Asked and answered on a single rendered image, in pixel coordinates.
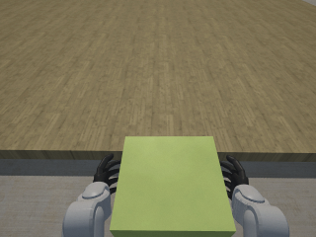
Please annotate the robot left forearm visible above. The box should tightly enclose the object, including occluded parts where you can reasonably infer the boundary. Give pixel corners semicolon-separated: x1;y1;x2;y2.
61;182;112;237

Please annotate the right robot hand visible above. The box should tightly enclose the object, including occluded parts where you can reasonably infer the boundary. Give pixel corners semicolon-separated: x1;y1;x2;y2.
219;155;249;200

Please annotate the left robot hand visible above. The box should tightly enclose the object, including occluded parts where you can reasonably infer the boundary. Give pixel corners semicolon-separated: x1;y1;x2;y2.
93;153;121;194

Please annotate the robot right forearm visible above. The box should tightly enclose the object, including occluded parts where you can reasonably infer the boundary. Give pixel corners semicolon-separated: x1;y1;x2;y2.
231;184;290;237

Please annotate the carton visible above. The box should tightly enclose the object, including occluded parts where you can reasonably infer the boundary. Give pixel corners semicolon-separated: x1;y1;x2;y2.
110;136;236;237

